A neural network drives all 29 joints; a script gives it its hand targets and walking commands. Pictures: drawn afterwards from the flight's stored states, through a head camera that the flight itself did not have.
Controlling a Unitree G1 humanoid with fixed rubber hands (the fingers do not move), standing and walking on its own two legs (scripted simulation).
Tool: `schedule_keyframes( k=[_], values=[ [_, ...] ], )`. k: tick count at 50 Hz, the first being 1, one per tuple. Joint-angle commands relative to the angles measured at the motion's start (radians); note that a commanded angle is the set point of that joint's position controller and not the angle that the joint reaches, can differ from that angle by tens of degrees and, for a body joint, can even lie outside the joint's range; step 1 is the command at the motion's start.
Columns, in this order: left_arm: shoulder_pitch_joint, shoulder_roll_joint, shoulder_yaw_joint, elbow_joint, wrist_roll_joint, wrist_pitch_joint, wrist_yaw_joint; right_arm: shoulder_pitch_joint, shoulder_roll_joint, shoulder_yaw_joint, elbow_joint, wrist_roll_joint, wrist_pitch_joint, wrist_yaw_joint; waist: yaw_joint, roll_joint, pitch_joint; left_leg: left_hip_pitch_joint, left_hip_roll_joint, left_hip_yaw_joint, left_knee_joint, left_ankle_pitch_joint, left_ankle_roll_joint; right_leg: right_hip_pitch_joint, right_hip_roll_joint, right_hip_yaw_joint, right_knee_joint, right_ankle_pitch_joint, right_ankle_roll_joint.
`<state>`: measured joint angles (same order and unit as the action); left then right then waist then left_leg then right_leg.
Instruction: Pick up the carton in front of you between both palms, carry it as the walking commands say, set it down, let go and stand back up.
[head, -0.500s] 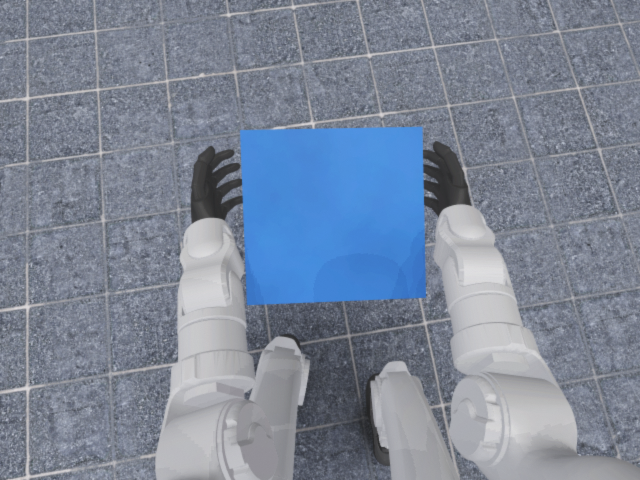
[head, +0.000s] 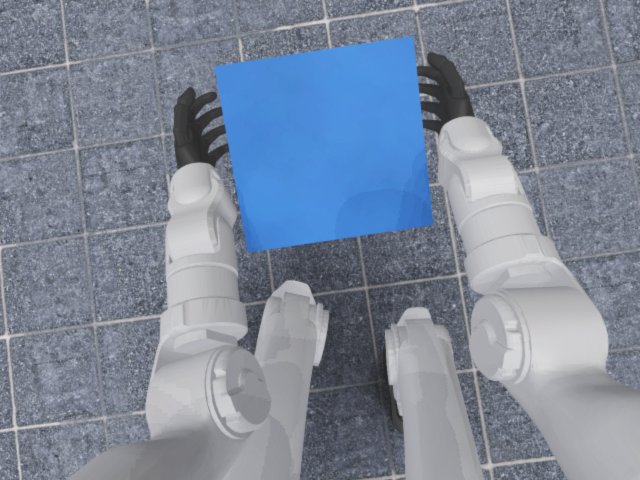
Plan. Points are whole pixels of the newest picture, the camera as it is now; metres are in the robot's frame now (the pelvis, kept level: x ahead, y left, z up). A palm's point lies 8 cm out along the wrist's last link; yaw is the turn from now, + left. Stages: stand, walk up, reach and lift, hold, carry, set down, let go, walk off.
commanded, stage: set down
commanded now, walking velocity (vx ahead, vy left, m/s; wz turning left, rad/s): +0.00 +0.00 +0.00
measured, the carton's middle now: (324, 156) +0.48 +0.09 -0.20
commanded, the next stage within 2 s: none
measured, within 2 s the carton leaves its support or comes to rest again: rests again in 1.28 s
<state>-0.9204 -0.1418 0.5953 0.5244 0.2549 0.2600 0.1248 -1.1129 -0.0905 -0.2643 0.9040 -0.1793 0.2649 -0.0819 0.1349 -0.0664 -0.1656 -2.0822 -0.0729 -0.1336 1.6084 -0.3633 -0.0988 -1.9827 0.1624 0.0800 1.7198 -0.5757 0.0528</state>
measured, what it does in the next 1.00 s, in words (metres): lowers itself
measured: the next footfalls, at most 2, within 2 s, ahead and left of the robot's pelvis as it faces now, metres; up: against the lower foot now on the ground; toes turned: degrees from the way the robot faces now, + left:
none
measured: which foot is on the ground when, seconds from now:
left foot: down 0.00-1.00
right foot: down 0.00-1.00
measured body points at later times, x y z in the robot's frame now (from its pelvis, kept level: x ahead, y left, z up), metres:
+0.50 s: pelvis -0.02 -0.01 -0.09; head +0.34 +0.00 +0.18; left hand +0.44 +0.25 -0.25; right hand +0.56 -0.02 -0.26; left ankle +0.14 +0.15 -0.47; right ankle +0.07 -0.12 -0.47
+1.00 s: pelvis -0.01 -0.02 -0.10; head +0.35 -0.02 +0.16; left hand +0.44 +0.25 -0.27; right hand +0.56 -0.02 -0.28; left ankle +0.13 +0.14 -0.47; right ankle +0.07 -0.12 -0.47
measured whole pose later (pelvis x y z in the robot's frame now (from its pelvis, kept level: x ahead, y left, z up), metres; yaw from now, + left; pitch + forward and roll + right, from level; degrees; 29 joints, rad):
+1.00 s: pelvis -0.01 -0.02 -0.10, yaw +2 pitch +47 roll +5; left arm -1.18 0.00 0.72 0.79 0.18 0.18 0.05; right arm -1.53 -0.23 -0.03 1.22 -0.14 0.20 -0.07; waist 0.21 -0.05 0.12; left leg -2.34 -0.04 -0.09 1.93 -0.42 -0.15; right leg -2.30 0.18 0.07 2.10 -0.62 0.01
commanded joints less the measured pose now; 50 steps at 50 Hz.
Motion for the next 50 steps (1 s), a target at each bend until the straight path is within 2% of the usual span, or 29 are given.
schedule_keyframes(
  k=[1,13,23,25,29,34,42,50],
  values=[
    [-0.607,-0.768,-0.517,0.104,-0.111,0.004,-0.261,-0.595,0.898,0.374,-0.063,0.122,-0.066,0.247,0.072,-0.058,-1.019,0.802,-0.058,0.239,-0.017,0.255,0.019,0.261,0.046,-0.135,-0.181,0.168,-0.024],
    [-0.726,-0.628,-0.396,0.100,-0.119,-0.017,-0.257,-0.716,0.781,0.370,0.036,0.139,-0.076,0.195,0.130,-0.126,-0.982,0.607,-0.032,0.272,0.127,0.262,0.002,0.209,0.038,-0.121,-0.041,0.185,-0.024],
    [-0.836,-0.515,-0.364,0.083,-0.165,-0.048,-0.231,-0.835,0.681,0.424,0.099,0.199,-0.090,0.179,0.184,-0.156,-0.962,0.559,-0.003,0.280,0.227,0.293,-0.008,0.175,0.022,-0.116,0.079,0.204,-0.027],
    [-0.867,-0.546,-0.369,0.069,-0.197,-0.058,-0.233,-0.871,0.680,0.427,0.072,0.202,-0.094,0.175,0.179,-0.184,-0.950,0.506,-0.002,0.272,0.232,0.292,-0.005,0.171,0.016,-0.117,0.091,0.195,-0.031],
    [-0.843,-0.543,-0.311,0.149,-0.187,-0.055,-0.249,-0.860,0.689,0.422,0.086,0.162,-0.099,0.173,0.170,-0.240,-0.855,0.444,-0.003,0.262,0.258,0.311,0.004,0.137,0.009,-0.106,0.105,0.240,-0.034],
    [-0.801,-0.521,-0.275,0.186,-0.155,-0.056,-0.263,-0.786,0.679,0.387,0.140,0.135,-0.100,0.183,0.164,-0.225,-0.767,0.369,-0.003,0.265,0.274,0.299,0.004,0.122,0.001,-0.081,0.110,0.281,-0.040],
    [-0.766,-0.468,-0.236,0.224,-0.141,-0.080,-0.259,-0.781,0.632,0.385,0.165,0.144,-0.120,0.185,0.171,-0.199,-0.706,0.332,0.002,0.256,0.293,0.299,0.009,0.078,-0.005,-0.058,0.125,0.293,-0.050],
    [-0.765,-0.397,-0.188,0.272,-0.124,-0.091,-0.261,-0.729,0.545,0.327,0.230,0.080,-0.119,0.183,0.127,-0.159,-0.596,0.261,0.003,0.243,0.306,0.232,0.007,0.026,-0.016,-0.042,0.126,0.240,-0.065]
  ],
)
